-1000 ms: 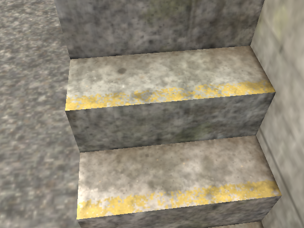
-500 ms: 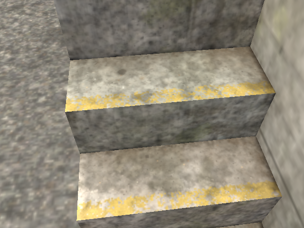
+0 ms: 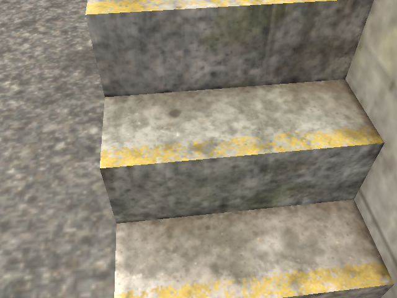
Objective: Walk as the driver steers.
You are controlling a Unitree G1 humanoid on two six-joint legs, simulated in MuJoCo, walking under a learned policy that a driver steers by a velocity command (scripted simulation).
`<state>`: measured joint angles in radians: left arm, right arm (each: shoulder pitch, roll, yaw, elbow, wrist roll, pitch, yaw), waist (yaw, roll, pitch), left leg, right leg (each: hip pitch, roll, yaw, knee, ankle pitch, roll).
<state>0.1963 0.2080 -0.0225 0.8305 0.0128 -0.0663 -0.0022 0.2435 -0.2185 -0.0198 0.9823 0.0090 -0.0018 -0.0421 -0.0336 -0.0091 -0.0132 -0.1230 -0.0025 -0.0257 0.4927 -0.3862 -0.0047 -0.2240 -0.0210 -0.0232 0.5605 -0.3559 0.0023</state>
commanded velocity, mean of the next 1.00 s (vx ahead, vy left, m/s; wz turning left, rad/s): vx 0.16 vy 0.00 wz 0.00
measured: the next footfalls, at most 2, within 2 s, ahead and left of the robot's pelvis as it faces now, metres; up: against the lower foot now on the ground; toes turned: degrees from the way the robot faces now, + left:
right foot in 1.52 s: +0.19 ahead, -0.12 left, +0.22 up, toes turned -3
